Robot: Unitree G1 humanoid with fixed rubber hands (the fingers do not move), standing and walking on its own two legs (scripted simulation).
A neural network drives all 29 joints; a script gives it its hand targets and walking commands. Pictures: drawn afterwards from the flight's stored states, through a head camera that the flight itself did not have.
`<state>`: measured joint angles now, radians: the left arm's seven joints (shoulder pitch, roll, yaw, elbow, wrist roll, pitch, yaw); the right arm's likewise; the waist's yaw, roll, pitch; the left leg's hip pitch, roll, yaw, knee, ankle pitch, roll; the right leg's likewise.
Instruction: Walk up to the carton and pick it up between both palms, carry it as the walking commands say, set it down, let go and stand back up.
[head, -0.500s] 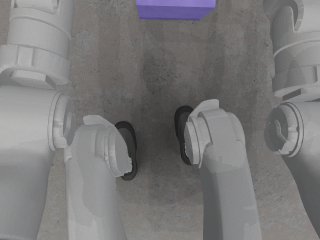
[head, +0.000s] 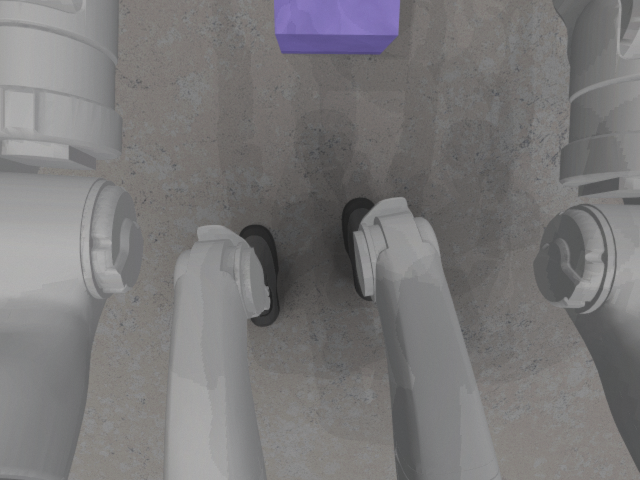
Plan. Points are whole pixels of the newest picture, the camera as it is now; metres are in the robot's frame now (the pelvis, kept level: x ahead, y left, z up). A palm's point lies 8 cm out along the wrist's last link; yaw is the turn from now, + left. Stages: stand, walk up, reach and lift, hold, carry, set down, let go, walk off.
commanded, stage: set down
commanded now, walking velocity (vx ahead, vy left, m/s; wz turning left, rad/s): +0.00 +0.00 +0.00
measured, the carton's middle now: out of the picture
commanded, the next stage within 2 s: let go in 0.52 s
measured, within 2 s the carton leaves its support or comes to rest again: neither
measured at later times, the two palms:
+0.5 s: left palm out of the picture +0.61 +0.09 +0.02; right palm out of the picture +0.54 -0.25 +0.01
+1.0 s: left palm out of the picture +0.45 +0.15 +0.06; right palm out of the picture +0.41 -0.24 +0.07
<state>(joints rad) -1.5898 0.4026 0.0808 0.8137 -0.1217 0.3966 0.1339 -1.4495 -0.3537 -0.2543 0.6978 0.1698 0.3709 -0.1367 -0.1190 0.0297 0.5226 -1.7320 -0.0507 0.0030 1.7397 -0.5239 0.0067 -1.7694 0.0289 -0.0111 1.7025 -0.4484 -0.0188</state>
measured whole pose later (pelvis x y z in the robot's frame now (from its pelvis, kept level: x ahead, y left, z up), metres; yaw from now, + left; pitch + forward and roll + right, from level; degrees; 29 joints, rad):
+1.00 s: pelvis +0.05 -0.01 +0.19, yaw +1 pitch +18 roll +1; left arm -0.62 0.13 0.14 0.31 0.07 0.29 0.14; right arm -0.55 -0.26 -0.14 0.32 0.05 0.27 0.05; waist -0.08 0.00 0.46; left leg -0.91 -0.05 -0.04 0.92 -0.32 0.00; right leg -0.94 0.02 0.00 0.91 -0.27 -0.02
